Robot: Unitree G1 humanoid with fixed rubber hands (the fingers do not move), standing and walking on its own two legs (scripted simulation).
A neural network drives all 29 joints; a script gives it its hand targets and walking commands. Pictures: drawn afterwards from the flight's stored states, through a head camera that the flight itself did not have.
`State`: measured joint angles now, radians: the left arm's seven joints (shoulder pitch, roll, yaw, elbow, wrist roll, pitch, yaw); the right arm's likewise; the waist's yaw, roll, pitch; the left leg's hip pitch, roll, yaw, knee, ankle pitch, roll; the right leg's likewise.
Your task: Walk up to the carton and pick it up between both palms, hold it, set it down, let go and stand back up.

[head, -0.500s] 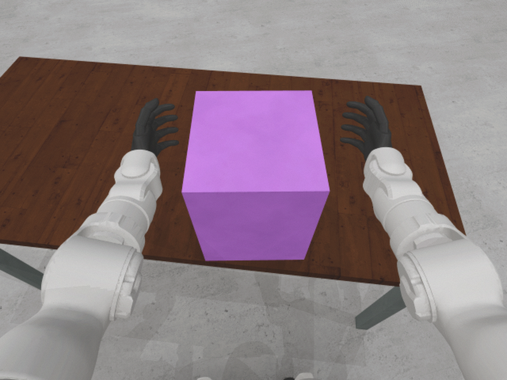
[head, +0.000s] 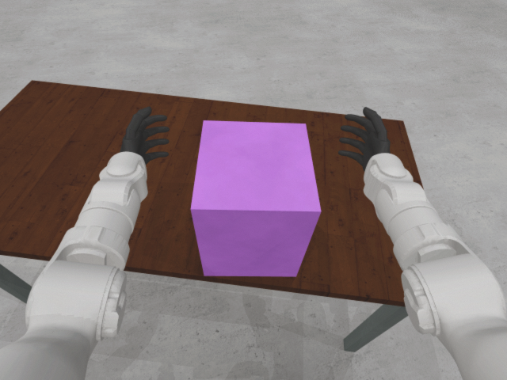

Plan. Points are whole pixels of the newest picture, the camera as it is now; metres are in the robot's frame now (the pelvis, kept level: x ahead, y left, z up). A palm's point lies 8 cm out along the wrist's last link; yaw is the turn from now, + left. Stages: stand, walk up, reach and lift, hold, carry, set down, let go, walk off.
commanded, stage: set down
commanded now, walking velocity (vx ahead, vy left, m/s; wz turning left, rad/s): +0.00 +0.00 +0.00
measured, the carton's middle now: (252, 203) +0.45 +0.00 -0.04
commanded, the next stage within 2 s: none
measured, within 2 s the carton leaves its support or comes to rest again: neither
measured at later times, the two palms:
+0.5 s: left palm (135, 229) +0.35 +0.20 +0.03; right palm (372, 230) +0.34 -0.20 +0.04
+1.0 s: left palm (124, 300) +0.26 +0.21 -0.02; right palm (375, 295) +0.25 -0.20 -0.02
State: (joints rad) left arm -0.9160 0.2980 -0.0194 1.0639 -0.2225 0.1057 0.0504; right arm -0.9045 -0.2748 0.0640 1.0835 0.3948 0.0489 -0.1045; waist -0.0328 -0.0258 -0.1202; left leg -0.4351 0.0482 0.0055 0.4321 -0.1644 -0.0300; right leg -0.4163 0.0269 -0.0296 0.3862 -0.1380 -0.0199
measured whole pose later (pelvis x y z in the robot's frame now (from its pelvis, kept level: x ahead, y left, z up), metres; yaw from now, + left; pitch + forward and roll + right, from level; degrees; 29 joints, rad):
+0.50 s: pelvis +0.01 +0.01 +0.00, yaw -1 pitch +3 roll -1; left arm -0.35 0.19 0.03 0.64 -0.14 -0.01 0.03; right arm -0.34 -0.19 0.01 0.68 0.27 -0.10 -0.08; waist -0.01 -0.02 -0.02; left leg -0.26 0.04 0.02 0.40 -0.19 -0.02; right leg -0.25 0.02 -0.01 0.36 -0.16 -0.01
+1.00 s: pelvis +0.01 +0.01 +0.00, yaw +0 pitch +1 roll +0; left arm 0.00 0.20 -0.07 0.64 -0.17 -0.35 0.05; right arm -0.02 -0.14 0.01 0.72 0.21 -0.39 -0.03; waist -0.01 -0.02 0.01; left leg -0.24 0.03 0.01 0.45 -0.22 -0.02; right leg -0.23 0.01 0.00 0.42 -0.20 -0.01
